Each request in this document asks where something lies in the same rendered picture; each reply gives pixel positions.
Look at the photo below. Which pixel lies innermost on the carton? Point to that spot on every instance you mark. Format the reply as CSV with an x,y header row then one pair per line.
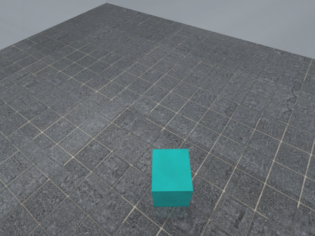
x,y
171,178

